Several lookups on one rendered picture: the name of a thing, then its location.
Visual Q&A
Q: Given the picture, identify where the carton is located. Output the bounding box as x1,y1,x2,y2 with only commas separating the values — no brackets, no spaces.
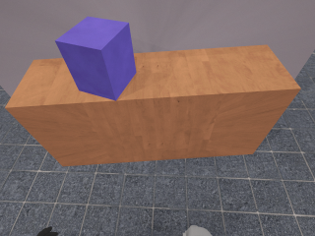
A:
55,17,137,101

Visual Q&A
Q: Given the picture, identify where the right robot thigh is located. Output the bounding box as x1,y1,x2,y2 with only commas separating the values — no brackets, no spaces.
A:
182,226,212,236

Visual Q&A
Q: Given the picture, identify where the pedestal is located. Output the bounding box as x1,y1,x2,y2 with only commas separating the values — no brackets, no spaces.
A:
5,44,301,167

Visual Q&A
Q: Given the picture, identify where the left robot hand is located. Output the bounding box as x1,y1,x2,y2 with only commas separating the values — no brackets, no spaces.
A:
36,226,58,236

